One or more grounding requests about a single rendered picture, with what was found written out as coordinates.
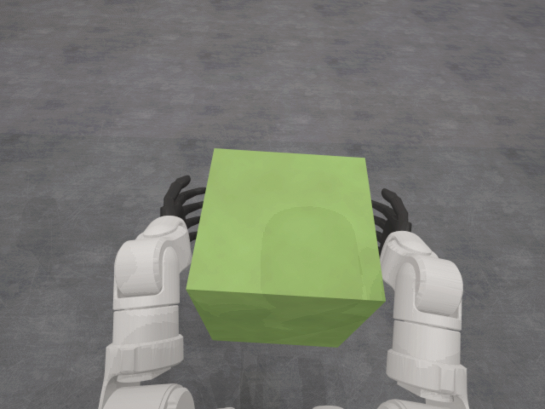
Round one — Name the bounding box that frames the carton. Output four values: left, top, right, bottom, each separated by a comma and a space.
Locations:
186, 148, 386, 348

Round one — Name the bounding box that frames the robot left hand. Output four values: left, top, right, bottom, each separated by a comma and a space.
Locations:
160, 175, 206, 242

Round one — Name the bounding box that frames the left robot upper arm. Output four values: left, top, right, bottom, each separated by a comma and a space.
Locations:
103, 383, 195, 409

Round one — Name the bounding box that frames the right robot forearm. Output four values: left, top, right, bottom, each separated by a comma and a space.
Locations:
380, 231, 469, 409

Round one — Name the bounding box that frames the left robot forearm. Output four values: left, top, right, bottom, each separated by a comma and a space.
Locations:
98, 216, 192, 409

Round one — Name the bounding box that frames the robot right hand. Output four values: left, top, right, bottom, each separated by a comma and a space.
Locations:
371, 188, 412, 256

